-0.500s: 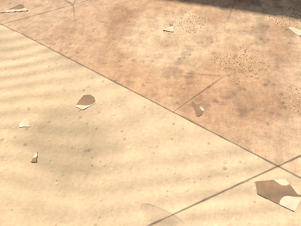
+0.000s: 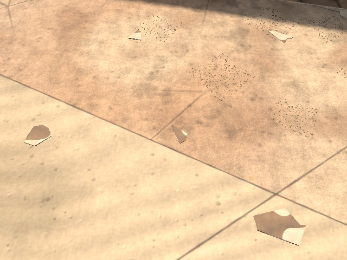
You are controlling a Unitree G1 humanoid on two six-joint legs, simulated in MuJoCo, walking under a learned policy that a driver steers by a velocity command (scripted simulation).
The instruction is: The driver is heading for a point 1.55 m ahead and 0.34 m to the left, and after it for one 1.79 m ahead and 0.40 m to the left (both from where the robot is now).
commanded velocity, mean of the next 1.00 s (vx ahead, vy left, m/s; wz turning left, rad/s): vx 0.01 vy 0.00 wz -0.02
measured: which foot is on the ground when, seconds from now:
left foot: down 0.00-1.00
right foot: up 0.00-0.04, down 0.06-1.00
